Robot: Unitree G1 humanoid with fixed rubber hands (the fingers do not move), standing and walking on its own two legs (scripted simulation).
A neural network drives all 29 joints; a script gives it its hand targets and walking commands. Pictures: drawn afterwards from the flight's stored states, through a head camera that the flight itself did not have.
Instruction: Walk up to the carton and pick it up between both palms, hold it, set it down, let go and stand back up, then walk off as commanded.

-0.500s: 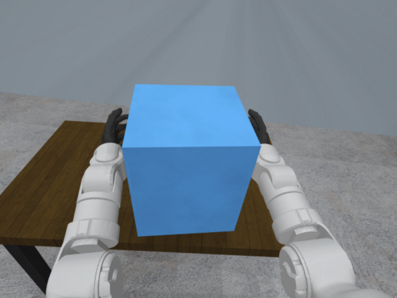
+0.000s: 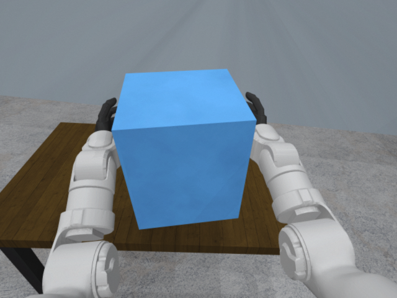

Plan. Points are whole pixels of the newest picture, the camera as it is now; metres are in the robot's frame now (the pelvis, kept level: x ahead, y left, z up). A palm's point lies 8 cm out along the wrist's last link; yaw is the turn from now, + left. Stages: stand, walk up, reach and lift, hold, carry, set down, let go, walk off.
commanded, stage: reach and lift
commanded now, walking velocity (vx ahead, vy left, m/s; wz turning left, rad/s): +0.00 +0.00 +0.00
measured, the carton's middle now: (183, 147) +0.38 +0.02 +0.17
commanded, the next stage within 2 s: hold in 0.86 s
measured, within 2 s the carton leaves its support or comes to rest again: neither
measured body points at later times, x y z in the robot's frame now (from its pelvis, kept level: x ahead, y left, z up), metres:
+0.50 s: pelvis +0.00 +0.00 +0.00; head -0.06 +0.01 +0.45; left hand +0.39 +0.17 +0.21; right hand +0.40 -0.13 +0.23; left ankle +0.03 +0.14 -0.74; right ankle +0.02 -0.11 -0.74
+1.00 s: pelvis +0.00 +0.00 +0.00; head -0.07 +0.01 +0.44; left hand +0.38 +0.17 +0.23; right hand +0.39 -0.13 +0.25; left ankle +0.03 +0.14 -0.74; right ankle +0.02 -0.11 -0.74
